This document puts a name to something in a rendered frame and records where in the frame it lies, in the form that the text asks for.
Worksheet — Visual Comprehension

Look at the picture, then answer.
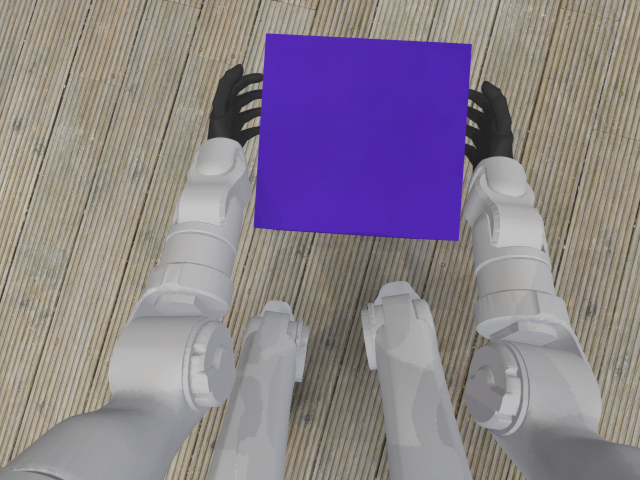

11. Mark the right robot hand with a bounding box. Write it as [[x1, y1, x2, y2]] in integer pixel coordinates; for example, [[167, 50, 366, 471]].
[[464, 81, 514, 172]]

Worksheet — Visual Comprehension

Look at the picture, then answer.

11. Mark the carton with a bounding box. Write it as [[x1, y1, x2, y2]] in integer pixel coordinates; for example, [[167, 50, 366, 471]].
[[254, 33, 472, 241]]

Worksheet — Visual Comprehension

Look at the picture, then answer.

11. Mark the left robot hand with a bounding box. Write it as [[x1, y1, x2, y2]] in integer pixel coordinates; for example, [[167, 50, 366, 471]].
[[207, 64, 263, 148]]

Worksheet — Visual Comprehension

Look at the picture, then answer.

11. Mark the right robot thigh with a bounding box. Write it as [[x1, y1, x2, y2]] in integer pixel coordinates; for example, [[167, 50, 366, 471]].
[[361, 293, 473, 480]]

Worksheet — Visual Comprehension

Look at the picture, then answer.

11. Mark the robot left upper arm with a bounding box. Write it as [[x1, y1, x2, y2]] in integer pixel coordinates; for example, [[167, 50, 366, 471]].
[[0, 316, 236, 480]]

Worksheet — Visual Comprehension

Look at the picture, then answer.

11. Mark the left robot forearm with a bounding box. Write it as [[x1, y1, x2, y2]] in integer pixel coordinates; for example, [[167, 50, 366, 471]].
[[109, 137, 252, 389]]

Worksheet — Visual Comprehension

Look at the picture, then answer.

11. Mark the left robot shin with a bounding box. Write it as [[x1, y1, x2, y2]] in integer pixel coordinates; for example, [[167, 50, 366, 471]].
[[240, 300, 295, 354]]

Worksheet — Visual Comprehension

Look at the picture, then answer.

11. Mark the robot right upper arm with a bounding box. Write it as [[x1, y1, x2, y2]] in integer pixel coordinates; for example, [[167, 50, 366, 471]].
[[464, 340, 640, 480]]

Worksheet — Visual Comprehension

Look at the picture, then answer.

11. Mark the right robot forearm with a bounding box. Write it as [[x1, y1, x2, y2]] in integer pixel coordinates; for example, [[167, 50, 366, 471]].
[[463, 156, 602, 421]]

